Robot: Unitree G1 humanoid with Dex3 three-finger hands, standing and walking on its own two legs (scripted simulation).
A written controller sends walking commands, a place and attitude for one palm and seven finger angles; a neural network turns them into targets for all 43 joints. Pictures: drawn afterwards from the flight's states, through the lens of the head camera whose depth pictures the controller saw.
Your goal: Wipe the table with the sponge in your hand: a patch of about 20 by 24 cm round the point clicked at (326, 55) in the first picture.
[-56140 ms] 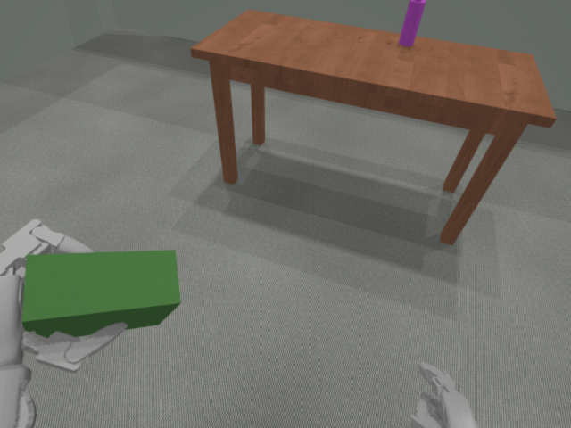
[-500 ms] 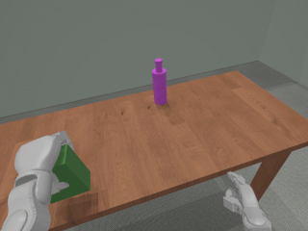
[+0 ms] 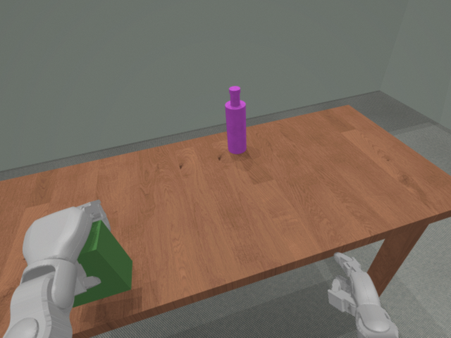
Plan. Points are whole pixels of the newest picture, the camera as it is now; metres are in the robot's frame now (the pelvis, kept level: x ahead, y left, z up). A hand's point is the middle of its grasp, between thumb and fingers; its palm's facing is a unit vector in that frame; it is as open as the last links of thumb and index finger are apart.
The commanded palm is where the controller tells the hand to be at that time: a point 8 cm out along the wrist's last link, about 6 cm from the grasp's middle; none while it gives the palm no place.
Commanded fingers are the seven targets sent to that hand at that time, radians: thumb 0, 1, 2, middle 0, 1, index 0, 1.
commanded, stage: bring the sponge back beside the body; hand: left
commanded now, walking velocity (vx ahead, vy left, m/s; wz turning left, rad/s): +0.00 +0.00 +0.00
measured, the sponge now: (93, 271) +0.18 +0.28 +0.05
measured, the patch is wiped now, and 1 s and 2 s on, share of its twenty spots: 1.00 1.00 1.00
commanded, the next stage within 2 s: step back with the hand held close in 0.16 s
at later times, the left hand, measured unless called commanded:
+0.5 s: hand (113, 226) +0.22 +0.23 +0.13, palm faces +0.27 -0.88 -0.39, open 10.2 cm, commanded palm +0.16 +0.28 +0.17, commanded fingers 0.00 0.10 1.30 -1.20 -1.60 -1.20 -1.60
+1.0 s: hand (85, 236) +0.18 +0.25 +0.16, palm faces +0.31 -0.87 -0.38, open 10.2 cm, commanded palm +0.13 +0.30 +0.17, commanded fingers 0.00 0.10 1.30 -1.20 -1.60 -1.20 -1.60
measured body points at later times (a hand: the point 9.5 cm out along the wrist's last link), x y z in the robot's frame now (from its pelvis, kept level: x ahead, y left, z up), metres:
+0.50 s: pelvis +0.00 +0.01 -0.01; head +0.01 +0.02 +0.44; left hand +0.20 +0.28 +0.16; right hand +0.21 -0.21 -0.06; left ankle +0.05 +0.12 -0.74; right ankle +0.02 -0.11 -0.74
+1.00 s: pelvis -0.02 +0.02 -0.02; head -0.01 +0.05 +0.43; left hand +0.16 +0.29 +0.18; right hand +0.17 -0.22 -0.07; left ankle +0.04 +0.12 -0.74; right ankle +0.02 -0.11 -0.74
